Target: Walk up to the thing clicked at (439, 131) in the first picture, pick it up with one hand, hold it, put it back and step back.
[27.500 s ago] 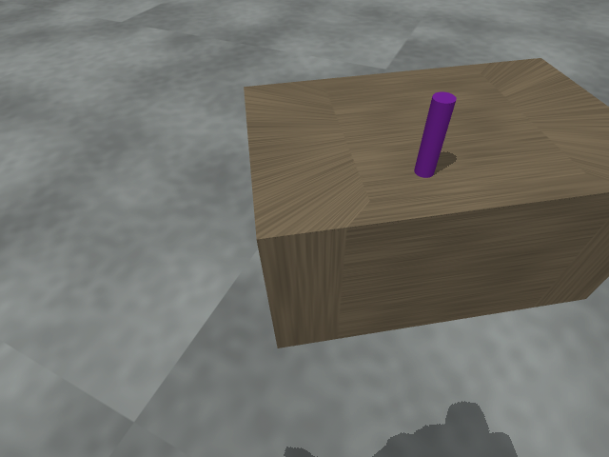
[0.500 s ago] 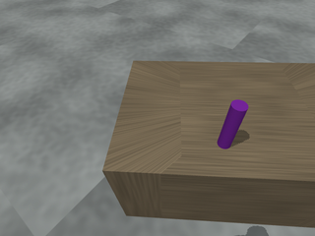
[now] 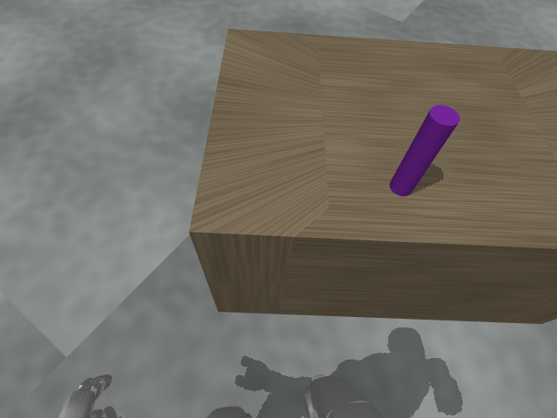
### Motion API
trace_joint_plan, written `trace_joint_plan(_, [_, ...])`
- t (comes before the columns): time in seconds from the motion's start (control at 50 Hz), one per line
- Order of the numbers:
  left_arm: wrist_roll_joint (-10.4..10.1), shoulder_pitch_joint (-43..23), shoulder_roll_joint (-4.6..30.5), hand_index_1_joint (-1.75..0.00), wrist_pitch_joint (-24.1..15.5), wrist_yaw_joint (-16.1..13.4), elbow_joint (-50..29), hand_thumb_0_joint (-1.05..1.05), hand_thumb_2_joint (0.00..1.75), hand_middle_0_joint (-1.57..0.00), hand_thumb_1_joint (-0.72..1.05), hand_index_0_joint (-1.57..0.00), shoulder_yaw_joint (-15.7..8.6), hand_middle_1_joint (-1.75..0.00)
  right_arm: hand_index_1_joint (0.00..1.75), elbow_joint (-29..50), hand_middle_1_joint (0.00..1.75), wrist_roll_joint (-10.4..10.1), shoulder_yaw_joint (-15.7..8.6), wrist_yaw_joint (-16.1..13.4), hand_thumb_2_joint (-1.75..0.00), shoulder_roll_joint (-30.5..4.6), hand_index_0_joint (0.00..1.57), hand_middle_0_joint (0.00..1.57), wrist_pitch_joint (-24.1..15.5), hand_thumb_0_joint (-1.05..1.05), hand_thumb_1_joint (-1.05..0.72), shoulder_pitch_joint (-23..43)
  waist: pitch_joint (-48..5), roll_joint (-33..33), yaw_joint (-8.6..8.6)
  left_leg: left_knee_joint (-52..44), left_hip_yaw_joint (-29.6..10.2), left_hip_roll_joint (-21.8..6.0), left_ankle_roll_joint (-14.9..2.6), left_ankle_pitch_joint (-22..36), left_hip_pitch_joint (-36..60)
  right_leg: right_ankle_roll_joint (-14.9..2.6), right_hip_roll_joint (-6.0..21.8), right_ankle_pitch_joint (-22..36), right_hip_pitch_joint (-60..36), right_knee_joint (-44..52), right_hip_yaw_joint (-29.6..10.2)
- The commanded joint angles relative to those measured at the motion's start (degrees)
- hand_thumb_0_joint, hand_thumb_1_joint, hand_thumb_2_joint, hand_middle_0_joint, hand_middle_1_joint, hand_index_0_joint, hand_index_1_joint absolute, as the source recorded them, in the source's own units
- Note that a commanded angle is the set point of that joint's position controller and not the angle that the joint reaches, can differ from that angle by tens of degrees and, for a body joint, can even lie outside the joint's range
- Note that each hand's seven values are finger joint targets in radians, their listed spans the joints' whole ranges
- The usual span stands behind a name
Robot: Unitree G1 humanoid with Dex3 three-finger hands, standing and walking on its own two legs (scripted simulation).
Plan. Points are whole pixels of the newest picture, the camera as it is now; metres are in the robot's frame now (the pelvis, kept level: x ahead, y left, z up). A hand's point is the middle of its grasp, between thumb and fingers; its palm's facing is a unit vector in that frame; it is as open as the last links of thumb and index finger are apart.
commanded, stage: step back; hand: right
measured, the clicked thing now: (419, 155) +0.58 -0.28 -0.06
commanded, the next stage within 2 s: none
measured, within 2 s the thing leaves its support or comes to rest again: neither
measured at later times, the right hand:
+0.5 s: hand out of the picture -0.01 -0.28 -0.16, palm faces -0.05 +0.91 -0.42, open 7.4 cm
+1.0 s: hand out of the picture -0.14 -0.32 -0.15, palm faces +0.03 +0.91 -0.40, open 7.4 cm
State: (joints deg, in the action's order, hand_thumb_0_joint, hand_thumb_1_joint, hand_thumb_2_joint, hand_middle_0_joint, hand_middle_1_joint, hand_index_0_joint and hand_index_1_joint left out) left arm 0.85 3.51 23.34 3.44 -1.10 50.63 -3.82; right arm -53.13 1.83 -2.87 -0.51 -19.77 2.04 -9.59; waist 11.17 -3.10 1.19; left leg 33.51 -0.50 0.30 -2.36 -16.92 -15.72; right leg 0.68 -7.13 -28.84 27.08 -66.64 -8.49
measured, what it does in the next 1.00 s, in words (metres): walks backwards: right foot, then left foot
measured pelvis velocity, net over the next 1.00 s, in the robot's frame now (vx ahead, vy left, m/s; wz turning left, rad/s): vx -0.25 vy -0.04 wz -0.05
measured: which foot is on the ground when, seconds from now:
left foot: down 0.00-0.22, up 0.24-0.50, down 0.52-0.90, up 0.92-1.00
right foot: up 0.00-0.18, down 0.20-0.52, up 0.54-0.86, down 0.88-1.00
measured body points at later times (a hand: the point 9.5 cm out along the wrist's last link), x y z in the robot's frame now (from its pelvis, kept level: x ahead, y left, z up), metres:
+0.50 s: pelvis -0.11 +0.00 -0.01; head -0.04 +0.00 +0.43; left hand +0.03 +0.31 -0.12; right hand -0.01 -0.33 -0.13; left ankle -0.13 +0.12 -0.73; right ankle -0.06 -0.13 -0.73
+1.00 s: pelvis -0.25 -0.04 -0.01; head -0.21 -0.06 +0.44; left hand -0.17 +0.27 -0.12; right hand -0.15 -0.37 -0.13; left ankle -0.20 +0.11 -0.67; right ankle -0.25 -0.16 -0.73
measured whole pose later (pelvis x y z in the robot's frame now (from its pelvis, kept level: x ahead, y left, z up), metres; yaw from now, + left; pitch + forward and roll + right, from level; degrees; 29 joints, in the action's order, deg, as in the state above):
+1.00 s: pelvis -0.25 -0.04 -0.01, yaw -3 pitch -2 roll +1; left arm 2.4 12.4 20.4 2.6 0.9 48.5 -4.0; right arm -47.8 0.0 -3.4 -1.3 -24.3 3.5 -7.8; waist 8.4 1.2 -1.5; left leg 61.7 -8.2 4.6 0.3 -27.0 -30.2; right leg -0.8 0.0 -20.3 16.3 -38.8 -2.5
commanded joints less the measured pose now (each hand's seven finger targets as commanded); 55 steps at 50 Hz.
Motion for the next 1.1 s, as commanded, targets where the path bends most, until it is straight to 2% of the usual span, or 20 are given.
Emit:
trace_joint_plan(0.0, [0.17, 0.31, 9.07, -0.3, -1.44, -0.51, -5.92, 0.0, 0.9, -0.2, 0.9, -0.2, -2.82, -0.3, 0.3, 5.78, 0.3, -0.51, -4.39, -2.04, -0.9, -15.92, 0.2, 0.2, -1.8, 0.0, -0.9, -2.21, -13.68, 9.92, 1.61, -4.47, -14.59, -15.67, -12.55, 39.27, 18.69, 1.23, 2.62, -0.86, 4.27, 8.0, -0.5])
trace_joint_plan(0.1, [0.39, 5.24, 8.03, -0.3, -2.01, 0.19, -5.16, 0.0, 0.9, -0.2, 0.9, -0.2, -3.24, -0.3, 0.3, 7.9, 0.3, -0.62, -4.23, -1.52, -0.9, -17.21, 0.2, 0.2, -1.28, 0.0, -0.9, 0.3, -15.97, 12.31, 0.27, -2.45, -12.01, -14.12, -10.02, 30.83, 11.08, -0.68, 4.99, 3.44, -8.44, 26.73, 5.91])
trace_joint_plan(0.16, [1.21, 10.14, 8.49, -0.3, -2.77, 0.13, -3.55, 0.0, 0.9, -0.2, 0.9, -0.2, -3.59, -0.3, 0.3, 8.39, 0.3, -1.56, -3.4, -1.04, -0.9, -15.64, 0.2, 0.2, -0.7, 0.0, -0.9, 2.39, -17.08, 8.9, -2.31, 2.08, -9.26, -10.69, -5.08, 19.88, 1.3, -3.32, 7.18, 20.69, -20.93, 42.02, 5.03])
trace_joint_plan(0.18, [1.77, 9.87, 12.55, -0.3, -3.21, 0.08, -4.46, 0.0, 0.9, -0.2, 0.9, -0.2, -4.72, -0.3, 0.3, 9.08, 0.3, -2.13, -2.7, -0.86, -0.9, -13.85, 0.2, 0.2, -0.8, 0.0, -0.9, 2.28, -17.24, -0.04, -2.14, 7.83, -7.23, -5.05, -1.57, 10.95, -7.54, -6.84, 15.42, 27.93, -24.49, 41.88, -7.67])
trace_joint_plan(0.2, [0.6, 6.85, 16.94, -0.3, -2.87, 0.44, -5.16, 0.0, 0.9, -0.2, 0.9, -0.2, -5.46, -0.3, 0.3, 9.26, 0.3, -2.36, -2.6, -1.24, -0.9, -12.22, 0.2, 0.2, -0.51, 0.0, -0.9, 4.3, -13.51, -11.07, -3.43, 20.09, -1.32, 4.99, 1.49, -11.5, -9.13, -17.1, 26.67, 34.06, -15.99, 45.92, -18.69])
trace_joint_plan(0.22, [1.41, 4.61, 17.25, -0.3, -3.38, 0.31, -7.5, 0.0, 0.9, -0.2, 0.9, -0.2, -5.5, -0.3, 0.3, 8.61, 0.3, -2.0, -3.24, -1.56, -0.9, -13.6, 0.2, 0.2, -0.08, 0.0, -0.9, 4.29, -10.74, -10.44, -3.74, 32.45, -6.67, 4.33, 2.1, -20.25, -8.52, -20.96, 31.24, 38.04, -9.98, 46.83, -24.3])
trace_joint_plan(0.3, [0.92, 0.31, 11.37, -0.3, -2.85, -0.43, -9.29, 0.0, 0.9, -0.2, 0.9, -0.2, -4.19, -0.3, 0.3, 6.65, 0.3, -2.65, -2.28, -1.63, -0.9, -13.58, 0.2, 0.2, -0.88, 0.0, -0.9, -1.02, -10.93, -4.56, -1.0, 34.17, -7.53, 5.86, 2.84, -12.71, -10.5, -13.71, 19.71, 44.66, -14.59, 39.84, -4.94])
trace_joint_plan(0.4, [1.19, 5.75, 11.05, -0.3, -2.2, -0.73, -9.88, 0.0, 0.9, -0.2, 0.9, -0.2, -3.82, -0.3, 0.3, 8.07, 0.3, -1.49, -2.07, -1.54, -0.9, -12.38, 0.2, 0.2, -1.51, 0.0, -0.9, -0.26, -13.87, -8.06, -3.8, 10.42, -3.11, 1.41, 2.78, -13.36, -9.71, -13.12, 20.18, 48.48, -25.55, 35.28, -5.13])
trace_joint_plan(0.46, [0.11, 2.78, 11.86, -0.3, -1.18, -0.07, -11.23, 0.0, 0.9, -0.2, 0.9, -0.2, -3.52, -0.3, 0.3, 5.62, 0.3, -0.67, -3.16, -1.12, -0.9, -12.32, 0.2, 0.2, -2.27, 0.0, -0.9, -5.66, -15.96, -5.17, -0.17, -10.14, 1.3, 1.75, 1.85, 6.27, 2.13, -9.17, 17.18, 40.59, -19.76, 28.88, -2.19])
trace_joint_plan(0.5, [-0.31, 5.47, 7.28, -0.3, -0.82, 0.35, -12.22, 0.0, 0.9, -0.2, 0.9, -0.2, -2.49, -0.3, 0.3, 7.42, 0.3, 0.81, -5.09, -1.02, -0.9, -19.49, 0.2, 0.2, -2.78, 0.0, -0.9, -2.88, -16.66, 10.47, -1.8, -11.69, -22.18, -15.76, -5.19, 22.29, 12.18, -3.24, 5.85, 12.8, -1.52, 17.28, 2.08])
trace_joint_plan(0.52, [-0.1, 1.26, 9.34, -0.3, -0.73, -0.58, -12.19, 0.0, 0.9, -0.2, 0.9, -0.2, -3.5, -0.3, 0.3, 8.31, 0.3, -0.05, -5.68, -0.56, -0.9, -23.91, 0.2, 0.2, -2.61, 0.0, -0.9, -2.19, -15.63, 15.92, 1.76, -13.15, -29.82, -24.45, -14.27, 30.33, 3.98, -1.81, 1.09, -9.09, -1.9, 6.32, 1.54])
trace_joint_plan(0.54, [0.54, 0.21, 10.23, -0.3, -0.59, -0.99, -11.46, 0.0, 0.9, -0.2, 0.9, -0.2, -3.86, -0.3, 0.3, 7.97, 0.3, 0.02, -5.82, -0.82, -0.9, -22.62, 0.2, 0.2, -2.72, 0.0, -0.9, -1.3, -13.63, 12.43, 1.55, -13.39, -29.83, -25.07, -16.08, 27.23, 1.16, -2.03, 1.35, -8.46, -1.23, -1.87, -3.26])
trace_joint_plan(0.6, [-0.47, 6.09, 9.79, -0.3, -0.62, -0.37, -8.8, 0.0, 0.9, -0.2, 0.9, -0.2, -4.26, -0.3, 0.3, 9.07, 0.3, -0.05, -3.77, -1.57, -0.9, -16.8, 0.2, 0.2, -2.74, 0.0, -0.9, 4.49, -10.13, 10.82, -3.21, -9.61, -14.57, -16.42, -10.59, 29.5, 2.23, -1.64, 1.39, -1.25, 1.42, -6.88, -3.07])
trace_joint_plan(0.74, [0.46, 6.02, 8.7, -0.3, -1.17, 0.87, -9.29, 0.0, 0.9, -0.2, 0.9, -0.2, -4.08, -0.3, 0.3, 10.5, 0.3, 0.12, -4.49, -1.48, -0.9, -17.18, 0.2, 0.2, -2.21, 0.0, -0.9, -0.62, -13.74, 13.47, 0.7, -6.32, -13.1, -15.39, -12.2, 25.9, 10.75, 1.07, 4.12, -1.13, -1.68, 13.25, 2.49])
trace_joint_plan(0.82, [0.6, 13.96, 7.5, -0.3, -2.02, 1.09, -4.91, 0.0, 0.9, -0.2, 0.9, -0.2, -4.04, -0.3, 0.3, 11.59, 0.3, -0.45, -4.29, -1.08, -0.9, -18.28, 0.2, 0.2, -0.69, 0.0, -0.9, 3.07, -17.37, 15.2, -3.04, -0.22, -9.01, -12.0, -7.5, 20.98, 3.74, -1.46, 5.16, 12.69, -17.07, 41.14, 9.18])
trace_joint_plan(0.86, [2.05, 14.66, 12.93, -0.3, -2.73, 0.97, -4.91, 0.0, 0.9, -0.2, 0.9, -0.2, -5.45, -0.3, 0.3, 12.4, 0.3, -1.38, -2.84, -0.82, -0.9, -14.13, 0.2, 0.2, -0.23, 0.0, -0.9, 2.3, -14.31, 2.84, -2.81, 8.55, -7.58, -3.38, -1.08, 2.73, -13.35, -4.9, 13.75, 12.97, -22.91, 44.16, -6.69])
trace_joint_plan(0.88, [1.45, 10.72, 19.51, -0.3, -2.35, 1.06, -6.78, 0.0, 0.9, -0.2, 0.9, -0.2, -6.83, -0.3, 0.3, 13.56, 0.3, -1.77, -2.85, -1.66, -0.9, -12.32, 0.2, 0.2, -0.34, 0.0, -0.9, 5.13, -11.69, -11.71, -4.81, 22.41, -3.98, 5.85, 2.1, -16.74, -15.63, -15.08, 27.81, 16.37, -11.26, 48.95, -20.93])
trace_joint_plan(0.9, [1.73, 7.57, 20.89, -0.3, -2.73, 0.78, -8.68, 0.0, 0.9, -0.2, 0.9, -0.2, -6.84, -0.3, 0.3, 12.83, 0.3, -1.56, -4.02, -2.16, -0.9, -14.93, 0.2, 0.2, -0.12, 0.0, -0.9, 5.47, -8.39, -11.51, -4.88, 33.73, -9.8, 3.63, 2.82, -19.24, -13.08, -19.42, 32.67, 16.7, -1.77, 50.84, -27.55])
trace_joint_plan(0.96, [1.65, -0.12, 12.98, -0.3, -2.95, -0.04, -9.73, 0.0, 0.9, -0.2, 0.9, -0.2, -4.84, -0.3, 0.3, 8.89, 0.3, -2.42, -3.02, -1.82, -0.9, -14.07, 0.2, 0.2, -0.63, 0.0, -0.9, -0.97, -8.02, -4.29, 0.42, 37.13, -8.87, 5.97, 2.26, -10.65, -12.36, -12.71, 20.63, 30.66, -6.37, 41.96, -5.45])
trace_joint_plan(1.08, [1.82, 6.49, 12.74, -0.3, -2.29, -1.04, -9.5, 0.0, 0.9, -0.2, 0.9, -0.2, -4.43, -0.3, 0.3, 9.83, 0.3, -0.93, -2.29, -1.46, -0.9, -12.47, 0.2, 0.2, -1.27, 0.0, -0.9, 0.0, -12.08, -8.17, -4.31, 14.66, -3.34, 1.97, 2.81, -13.45, -11.23, -12.39, 21.45, 40.66, -21.66, 36.66, -4.72])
